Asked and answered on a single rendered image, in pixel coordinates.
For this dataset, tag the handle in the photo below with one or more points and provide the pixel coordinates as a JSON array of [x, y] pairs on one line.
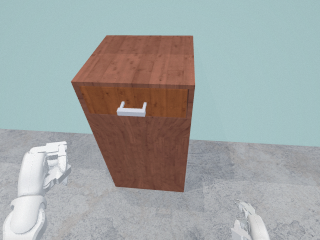
[[136, 112]]

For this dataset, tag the cabinet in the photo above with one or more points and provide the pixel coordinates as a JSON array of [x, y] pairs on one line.
[[142, 152]]

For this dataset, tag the robot left forearm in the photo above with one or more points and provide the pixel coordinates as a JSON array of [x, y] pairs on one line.
[[28, 220]]

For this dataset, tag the robot right hand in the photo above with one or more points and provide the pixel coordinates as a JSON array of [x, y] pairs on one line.
[[253, 228]]

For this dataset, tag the drawer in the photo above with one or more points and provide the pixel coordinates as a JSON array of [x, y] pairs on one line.
[[160, 102]]

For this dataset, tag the robot left hand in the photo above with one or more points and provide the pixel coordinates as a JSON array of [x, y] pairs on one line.
[[35, 166]]

